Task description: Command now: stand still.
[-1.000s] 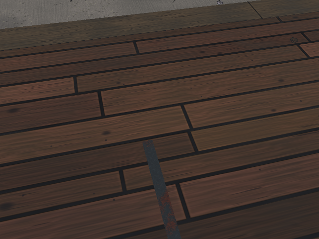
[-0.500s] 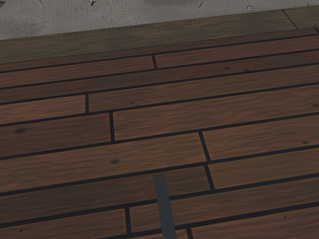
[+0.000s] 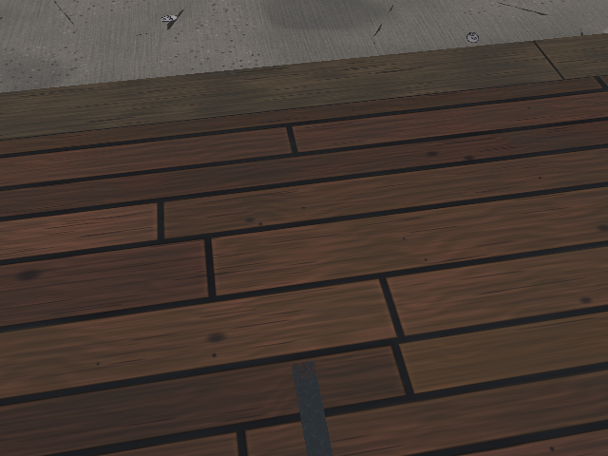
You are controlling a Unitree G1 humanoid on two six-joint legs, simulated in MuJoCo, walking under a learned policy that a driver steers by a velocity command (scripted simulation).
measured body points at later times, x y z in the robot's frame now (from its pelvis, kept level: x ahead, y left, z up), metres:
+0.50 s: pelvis -0.01 +0.00 +0.00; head +0.00 +0.00 +0.45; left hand -0.01 +0.24 -0.15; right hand +0.05 -0.25 -0.15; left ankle +0.03 +0.12 -0.74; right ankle -0.05 -0.11 -0.74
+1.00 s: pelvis -0.01 -0.01 +0.00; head +0.01 -0.01 +0.45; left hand -0.02 +0.22 -0.15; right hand +0.03 -0.25 -0.15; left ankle +0.03 +0.12 -0.73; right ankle -0.05 -0.11 -0.74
